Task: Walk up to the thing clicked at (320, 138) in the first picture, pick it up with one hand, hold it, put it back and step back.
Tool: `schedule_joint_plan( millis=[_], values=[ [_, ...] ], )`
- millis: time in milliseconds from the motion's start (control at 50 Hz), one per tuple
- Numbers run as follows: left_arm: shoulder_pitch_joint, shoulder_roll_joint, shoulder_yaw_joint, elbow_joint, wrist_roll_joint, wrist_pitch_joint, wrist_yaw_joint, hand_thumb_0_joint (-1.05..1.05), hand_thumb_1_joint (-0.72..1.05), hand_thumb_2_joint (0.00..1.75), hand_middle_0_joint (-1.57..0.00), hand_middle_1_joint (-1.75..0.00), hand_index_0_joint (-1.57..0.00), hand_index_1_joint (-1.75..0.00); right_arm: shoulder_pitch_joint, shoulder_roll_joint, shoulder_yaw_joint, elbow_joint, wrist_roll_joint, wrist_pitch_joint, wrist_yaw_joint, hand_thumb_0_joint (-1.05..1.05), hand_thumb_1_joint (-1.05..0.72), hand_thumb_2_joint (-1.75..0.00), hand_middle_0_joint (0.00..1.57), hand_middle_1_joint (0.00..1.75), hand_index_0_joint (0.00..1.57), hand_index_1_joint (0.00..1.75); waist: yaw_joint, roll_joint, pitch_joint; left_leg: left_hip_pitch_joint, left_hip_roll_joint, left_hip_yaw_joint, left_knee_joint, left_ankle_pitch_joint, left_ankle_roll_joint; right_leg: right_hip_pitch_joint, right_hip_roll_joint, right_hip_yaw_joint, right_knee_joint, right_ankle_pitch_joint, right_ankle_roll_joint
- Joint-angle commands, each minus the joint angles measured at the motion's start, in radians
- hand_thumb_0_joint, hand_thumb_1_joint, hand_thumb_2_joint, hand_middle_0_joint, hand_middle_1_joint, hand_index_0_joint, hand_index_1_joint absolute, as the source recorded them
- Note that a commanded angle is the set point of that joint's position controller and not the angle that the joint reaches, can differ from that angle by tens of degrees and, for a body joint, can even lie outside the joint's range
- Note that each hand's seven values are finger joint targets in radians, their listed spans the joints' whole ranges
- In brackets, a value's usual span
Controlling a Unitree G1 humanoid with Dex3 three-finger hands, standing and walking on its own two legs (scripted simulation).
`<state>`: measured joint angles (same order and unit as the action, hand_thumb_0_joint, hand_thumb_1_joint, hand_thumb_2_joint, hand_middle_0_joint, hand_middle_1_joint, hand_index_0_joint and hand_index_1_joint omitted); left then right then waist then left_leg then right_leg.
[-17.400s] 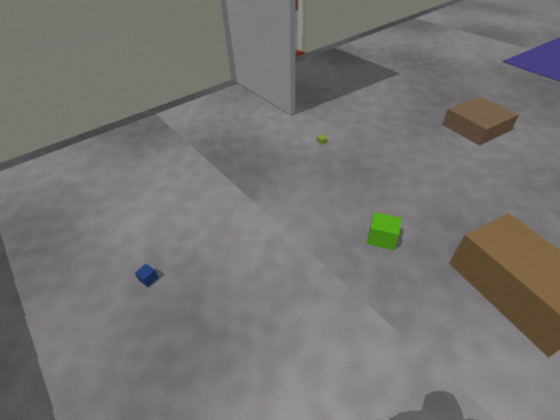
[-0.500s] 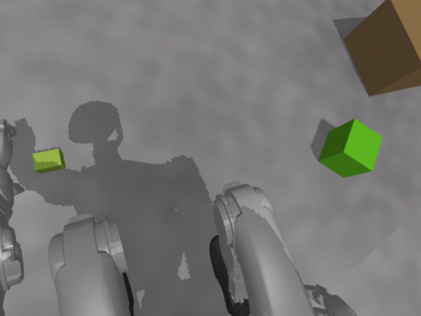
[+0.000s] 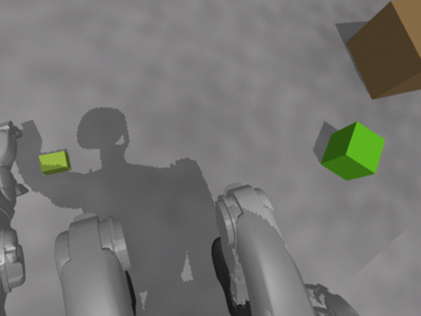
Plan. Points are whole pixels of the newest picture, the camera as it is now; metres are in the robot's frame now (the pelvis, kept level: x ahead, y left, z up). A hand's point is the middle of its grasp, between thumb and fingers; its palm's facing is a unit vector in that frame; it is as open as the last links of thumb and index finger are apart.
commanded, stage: rise first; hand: left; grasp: from above
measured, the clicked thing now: (55, 163) +0.47 +0.28 -0.30
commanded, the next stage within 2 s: approach in 0.30 s
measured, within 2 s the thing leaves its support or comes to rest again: neither
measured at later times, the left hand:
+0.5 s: hand (7, 171) +0.43 +0.33 -0.17, palm faces -0.40 -0.14 -0.91, open 12.2 cm
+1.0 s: hand (45, 151) +0.46 +0.27 -0.18, palm faces -0.41 -0.15 -0.90, open 12.8 cm
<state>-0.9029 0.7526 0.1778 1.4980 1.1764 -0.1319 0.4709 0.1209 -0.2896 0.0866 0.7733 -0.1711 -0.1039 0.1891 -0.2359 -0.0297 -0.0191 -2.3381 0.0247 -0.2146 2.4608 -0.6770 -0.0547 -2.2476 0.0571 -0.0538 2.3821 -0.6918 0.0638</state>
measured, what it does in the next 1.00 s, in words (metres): stands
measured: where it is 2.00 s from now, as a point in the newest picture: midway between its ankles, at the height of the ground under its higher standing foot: (183, 308)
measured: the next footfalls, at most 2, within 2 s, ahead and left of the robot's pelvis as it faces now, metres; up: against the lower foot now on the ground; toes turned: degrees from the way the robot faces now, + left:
none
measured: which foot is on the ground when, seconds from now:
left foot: down 0.00-1.00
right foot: down 0.00-1.00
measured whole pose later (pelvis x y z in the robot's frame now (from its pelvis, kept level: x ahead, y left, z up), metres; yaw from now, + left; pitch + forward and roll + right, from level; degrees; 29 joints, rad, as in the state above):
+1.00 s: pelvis +0.00 +0.00 +0.00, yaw +0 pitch +32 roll -7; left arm -1.01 0.69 0.16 1.60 1.13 0.00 0.51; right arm 0.17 -0.30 0.13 0.76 -0.17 -0.12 0.21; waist -0.31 0.00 0.01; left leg -2.34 0.04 -0.21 2.44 -0.68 -0.05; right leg -2.27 0.07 -0.05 2.37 -0.67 0.06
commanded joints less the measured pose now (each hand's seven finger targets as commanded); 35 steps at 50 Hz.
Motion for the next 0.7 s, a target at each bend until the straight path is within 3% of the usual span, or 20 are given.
schedule_joint_plan(
  millis=[0,40,120,160,260,340,380,420,480,580,600,640,680],
  values=[
    [-0.31,0.271,0.017,-0.126,-0.009,0.003,0.041,0.0,-0.2,0.71,-0.41,-0.64,-0.4,-0.66,0.187,-0.251,-0.079,-0.004,0.002,-0.007,-0.01,0.0,-0.89,-0.9,0.2,0.3,0.2,0.3,-0.003,0.309,-0.634,0.472,-0.009,0.164,-0.249,0.11,0.076,0.303,0.011,-0.122,-0.257,0.179,-0.089],
    [-0.309,0.232,-0.011,-0.094,-0.009,0.007,0.037,0.0,-0.2,0.71,-0.41,-0.66,-0.39,-0.67,0.189,-0.252,-0.077,-0.003,-0.004,-0.01,-0.008,0.0,-0.89,-0.9,0.2,0.3,0.2,0.3,-0.023,0.292,-0.616,0.467,-0.008,0.157,-0.246,0.114,0.076,0.298,0.013,-0.129,-0.259,0.187,-0.088],
    [-0.282,0.251,-0.007,-0.069,-0.018,0.006,0.028,0.0,-0.19,0.71,-0.42,-0.64,-0.41,-0.66,0.184,-0.253,-0.074,-0.004,-0.001,-0.012,-0.009,0.0,-0.89,-0.9,0.2,0.3,0.2,0.3,-0.001,0.287,-0.603,0.454,-0.009,0.16,-0.248,0.12,0.077,0.307,0.013,-0.126,-0.26,0.189,-0.088],
    [-0.281,0.259,0.002,-0.096,-0.015,0.005,0.025,0.0,-0.19,0.7,-0.42,-0.65,-0.41,-0.66,0.19,-0.252,-0.072,-0.002,-0.001,-0.01,-0.009,0.0,-0.89,-0.9,0.2,0.3,0.2,0.3,0.009,0.285,-0.649,0.479,-0.011,0.16,-0.246,0.143,0.076,0.332,0.014,-0.125,-0.255,0.212,-0.087],
    [-0.29,0.261,0.002,-0.138,-0.002,0.003,0.032,0.0,-0.18,0.69,-0.43,-0.64,-0.41,-0.65,0.187,-0.252,-0.077,-0.004,-0.001,-0.01,-0.008,0.0,-0.89,-0.9,0.2,0.3,0.2,0.3,-0.002,0.337,-0.651,0.515,-0.008,0.163,-0.248,0.158,0.07,0.312,0.011,-0.127,-0.244,0.229,-0.09],
    [-0.284,0.26,0.017,-0.164,-0.011,0.002,0.043,0.0,-0.18,0.69,-0.44,-0.62,-0.42,-0.64,0.189,-0.252,-0.086,-0.005,0.003,-0.01,-0.007,0.0,-0.89,-0.9,0.2,0.3,0.2,0.3,0.013,0.335,-0.664,0.513,-0.008,0.164,-0.258,0.139,0.071,0.308,0.01,-0.124,-0.253,0.206,-0.092],
    [-0.293,0.241,0.002,-0.158,-0.009,0.005,0.043,0.0,-0.26,0.77,-0.43,-0.6,-0.38,-0.65,0.192,-0.249,-0.082,-0.001,0.0,-0.009,-0.007,0.0,-0.89,-0.9,0.2,0.3,0.2,0.3,-0.002,0.326,-0.663,0.5,-0.009,0.166,-0.252,0.141,0.073,0.316,0.01,-0.121,-0.259,0.215,-0.089],
    [-0.305,0.217,-0.019,-0.158,-0.01,0.008,0.039,0.0,-0.25,0.74,-0.36,-0.71,-0.35,-0.72,0.195,-0.247,-0.088,0.001,0.003,-0.01,-0.005,0.0,-0.89,-0.89,0.2,0.3,0.2,0.3,-0.008,0.325,-0.658,0.495,-0.009,0.163,-0.261,0.133,0.073,0.3,0.01,-0.123,-0.259,0.204,-0.092],
    [-0.344,0.11,-0.1,-0.128,-0.023,0.012,0.026,0.0,-0.27,0.76,-0.36,-0.71,-0.34,-0.73,0.2,-0.242,-0.096,0.009,0.008,-0.017,-0.007,0.0,-0.89,-0.89,0.2,0.3,0.2,0.3,-0.041,0.318,-0.613,0.504,-0.006,0.154,-0.271,0.089,0.069,0.252,0.012,-0.131,-0.274,0.165,-0.095],
    [-0.485,0.062,-0.147,-0.159,-0.021,0.02,0.042,0.0,-0.28,0.77,-0.37,-0.71,-0.35,-0.73,0.235,-0.247,-0.095,0.024,0.003,-0.027,-0.008,0.0,-0.89,-0.89,0.2,0.3,0.2,0.3,-0.079,0.334,-0.653,0.541,-0.003,0.149,-0.268,0.123,0.064,0.267,0.01,-0.135,-0.28,0.2,-0.092],
    [-0.5,0.071,-0.142,-0.171,-0.014,0.026,0.054,0.0,-0.29,0.78,-0.36,-0.71,-0.34,-0.73,0.238,-0.251,-0.092,0.031,0.003,-0.027,-0.01,0.0,-0.89,-0.89,0.2,0.3,0.2,0.3,-0.064,0.354,-0.68,0.566,-0.003,0.15,-0.275,0.145,0.06,0.273,0.009,-0.137,-0.275,0.221,-0.094],
    [-0.506,0.071,-0.14,-0.094,0.001,0.046,0.076,0.0,-0.29,0.79,-0.36,-0.71,-0.34,-0.73,0.233,-0.25,-0.084,0.025,0.0,-0.028,-0.007,0.0,-0.89,-0.89,0.2,0.3,0.2,0.3,-0.074,0.36,-0.655,0.553,-0.001,0.148,-0.278,0.136,0.059,0.251,0.012,-0.141,-0.265,0.216,-0.096],
    [-0.489,0.125,-0.091,-0.027,0.017,0.073,0.102,0.0,-0.29,0.78,-0.36,-0.7,-0.33,-0.72,0.232,-0.258,-0.075,0.015,-0.002,-0.025,-0.007,0.0,-0.89,-0.89,0.2,0.3,0.2,0.3,-0.06,0.347,-0.639,0.524,-0.006,0.155,-0.277,0.142,0.064,0.257,0.008,-0.135,-0.266,0.218,-0.096]
  ],
)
